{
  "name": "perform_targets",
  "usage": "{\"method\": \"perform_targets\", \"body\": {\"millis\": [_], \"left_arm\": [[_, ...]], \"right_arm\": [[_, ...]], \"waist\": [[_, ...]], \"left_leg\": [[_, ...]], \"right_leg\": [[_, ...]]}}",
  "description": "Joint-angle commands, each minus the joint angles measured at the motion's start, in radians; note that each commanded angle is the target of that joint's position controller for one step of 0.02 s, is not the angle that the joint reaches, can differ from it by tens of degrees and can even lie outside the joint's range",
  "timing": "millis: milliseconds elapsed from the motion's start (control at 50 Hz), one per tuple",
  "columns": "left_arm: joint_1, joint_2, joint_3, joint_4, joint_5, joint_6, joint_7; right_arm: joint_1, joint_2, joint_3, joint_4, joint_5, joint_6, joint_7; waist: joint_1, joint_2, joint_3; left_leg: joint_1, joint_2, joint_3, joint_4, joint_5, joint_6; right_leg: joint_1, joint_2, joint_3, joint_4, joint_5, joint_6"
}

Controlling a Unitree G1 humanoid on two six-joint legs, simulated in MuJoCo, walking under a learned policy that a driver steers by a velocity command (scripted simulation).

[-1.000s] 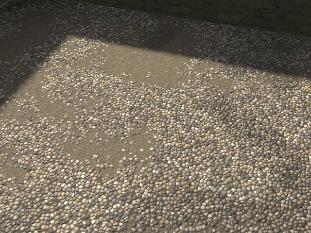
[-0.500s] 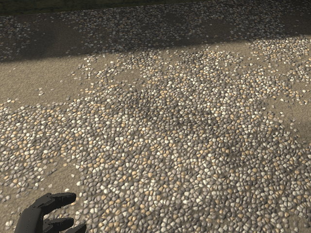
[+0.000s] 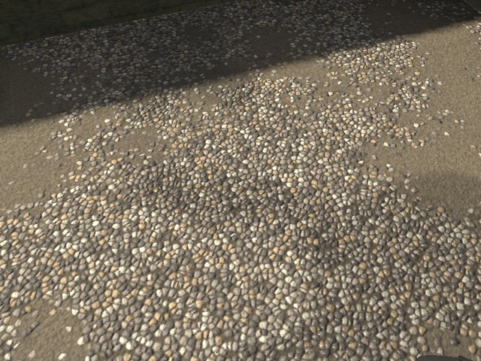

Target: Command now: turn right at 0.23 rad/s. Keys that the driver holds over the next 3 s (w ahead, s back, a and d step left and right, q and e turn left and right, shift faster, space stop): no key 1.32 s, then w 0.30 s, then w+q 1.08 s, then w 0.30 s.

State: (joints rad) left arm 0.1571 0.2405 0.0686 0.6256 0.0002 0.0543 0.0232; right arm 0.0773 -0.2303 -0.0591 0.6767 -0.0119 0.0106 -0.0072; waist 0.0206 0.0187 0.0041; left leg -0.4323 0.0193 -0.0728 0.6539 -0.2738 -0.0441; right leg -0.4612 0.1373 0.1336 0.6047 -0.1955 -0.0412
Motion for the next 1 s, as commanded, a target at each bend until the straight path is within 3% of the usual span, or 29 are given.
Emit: {"method": "perform_targets", "body": {"millis": [20,40,60,80,120,160,300,420,1000], "left_arm": [[0.047,0.040,0.002,-0.044,0.008,-0.028,-0.001],[0.076,0.050,0.008,-0.060,-0.007,-0.036,-0.003],[0.046,0.106,0.020,-0.047,0.003,-0.043,-0.005],[0.006,0.109,0.024,-0.048,0.005,-0.043,-0.007],[-0.014,0.090,0.023,-0.046,0.012,-0.033,-0.011],[0.003,0.076,0.021,-0.037,-0.003,-0.036,-0.017],[0.001,0.059,0.018,-0.014,-0.004,-0.055,-0.024],[-0.001,0.068,0.020,-0.005,-0.006,-0.057,-0.024],[-0.015,0.068,0.016,0.100,-0.006,-0.064,-0.007]], "right_arm": [[0.046,-0.126,-0.029,-0.083,-0.034,-0.021,0.020],[-0.013,-0.168,-0.042,-0.062,-0.046,-0.023,0.024],[-0.088,-0.074,-0.016,-0.098,-0.037,-0.028,0.022],[-0.088,-0.058,-0.013,-0.094,-0.022,-0.032,0.020],[-0.045,-0.093,-0.023,-0.089,-0.003,-0.037,0.014],[-0.017,-0.098,-0.023,-0.091,-0.003,-0.039,0.007],[0.023,-0.067,-0.021,-0.108,-0.003,-0.038,0.016],[0.019,-0.060,-0.020,-0.118,0.002,-0.039,0.028],[0.086,-0.055,-0.032,-0.122,0.001,-0.028,0.009]], "waist": [[-0.018,-0.045,-0.164],[0.060,0.229,-0.145],[0.052,0.198,-0.118],[0.034,0.180,-0.110],[0.009,0.111,-0.075],[0.007,0.067,-0.033],[-0.023,-0.025,-0.073],[-0.021,-0.031,-0.080],[-0.022,-0.012,-0.045]], "left_leg": [[0.324,0.141,-0.089,-0.195,0.232,0.082],[0.193,0.213,-0.227,-0.257,0.178,0.187],[0.127,0.202,-0.228,-0.293,0.126,0.204],[0.122,0.151,-0.175,-0.272,0.059,0.163],[0.113,0.109,-0.129,-0.264,-0.028,0.122],[0.120,0.088,-0.092,-0.247,-0.021,0.106],[0.202,0.044,-0.033,-0.164,0.107,0.102],[0.208,0.027,-0.018,-0.149,0.157,0.095],[0.251,0.031,-0.041,-0.214,0.210,0.115]], "right_leg": [[-0.014,-0.133,0.172,-0.039,-0.199,-0.029],[0.035,-0.081,0.029,-0.024,-0.206,0.014],[0.110,-0.117,0.039,-0.034,-0.143,0.039],[0.151,-0.114,0.022,-0.047,-0.087,0.044],[0.167,-0.114,0.020,-0.058,-0.044,0.034],[0.146,-0.128,0.037,-0.082,-0.028,0.012],[0.162,-0.140,0.053,-0.087,0.082,0.012],[0.199,-0.149,0.061,-0.077,0.141,0.012],[0.231,-0.161,0.043,-0.098,0.147,0.048]]}}
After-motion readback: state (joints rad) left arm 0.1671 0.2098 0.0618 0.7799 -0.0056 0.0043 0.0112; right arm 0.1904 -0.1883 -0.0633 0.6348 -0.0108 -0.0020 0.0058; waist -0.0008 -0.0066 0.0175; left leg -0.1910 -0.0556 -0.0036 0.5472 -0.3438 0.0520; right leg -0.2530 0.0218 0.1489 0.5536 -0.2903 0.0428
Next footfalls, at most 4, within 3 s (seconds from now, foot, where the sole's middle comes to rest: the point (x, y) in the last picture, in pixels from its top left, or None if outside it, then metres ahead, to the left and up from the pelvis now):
1.68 right None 0.22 -0.11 -0.76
2.22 left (208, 340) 0.51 0.14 -0.76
2.70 right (240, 236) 0.84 0.06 -0.76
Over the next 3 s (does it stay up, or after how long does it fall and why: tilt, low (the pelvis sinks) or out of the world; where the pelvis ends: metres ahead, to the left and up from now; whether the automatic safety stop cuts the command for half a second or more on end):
stays up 0.77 0.13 0.03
